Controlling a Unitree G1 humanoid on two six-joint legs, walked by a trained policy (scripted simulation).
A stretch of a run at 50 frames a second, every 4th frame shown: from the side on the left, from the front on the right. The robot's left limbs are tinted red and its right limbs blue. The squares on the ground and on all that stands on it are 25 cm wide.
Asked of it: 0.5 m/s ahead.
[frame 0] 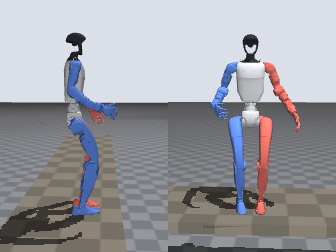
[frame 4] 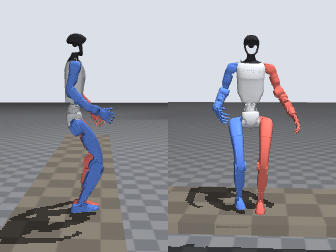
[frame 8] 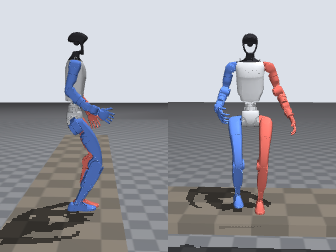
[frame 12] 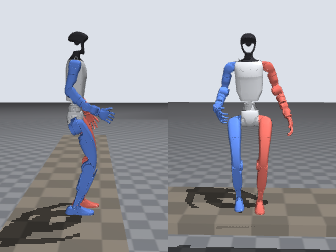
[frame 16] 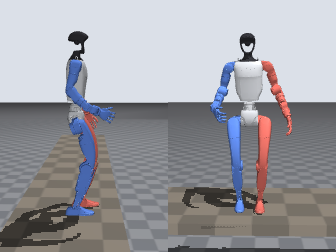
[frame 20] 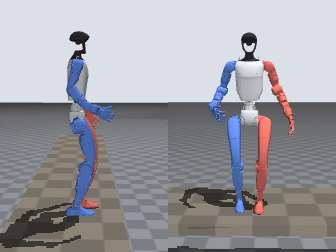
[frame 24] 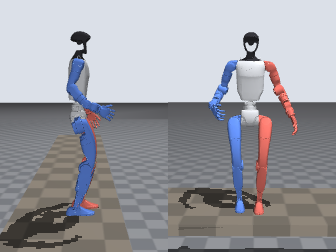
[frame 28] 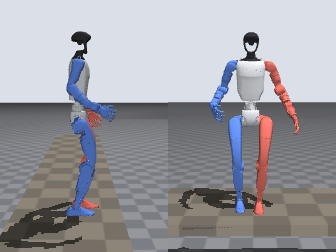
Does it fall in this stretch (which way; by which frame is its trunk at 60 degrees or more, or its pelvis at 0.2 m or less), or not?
no
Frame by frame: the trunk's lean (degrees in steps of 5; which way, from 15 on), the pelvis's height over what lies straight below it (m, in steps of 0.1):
0: 0, 0.8
4: 5, 0.8
8: 5, 0.8
12: 5, 0.8
16: 5, 0.8
20: 5, 0.8
24: 5, 0.8
28: 5, 0.8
